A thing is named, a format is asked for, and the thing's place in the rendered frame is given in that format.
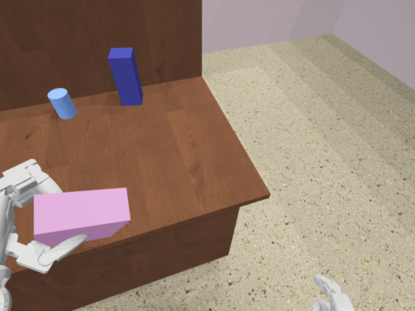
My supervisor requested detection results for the robot left hand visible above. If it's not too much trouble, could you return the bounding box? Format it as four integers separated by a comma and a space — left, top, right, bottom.
0, 159, 88, 274

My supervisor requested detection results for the table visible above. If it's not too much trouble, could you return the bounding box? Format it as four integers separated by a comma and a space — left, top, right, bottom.
0, 0, 270, 311

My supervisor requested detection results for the sponge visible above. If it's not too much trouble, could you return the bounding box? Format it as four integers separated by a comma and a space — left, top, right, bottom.
34, 188, 131, 248

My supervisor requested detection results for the robot right hand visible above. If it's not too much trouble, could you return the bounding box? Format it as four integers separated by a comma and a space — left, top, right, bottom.
310, 274, 355, 311

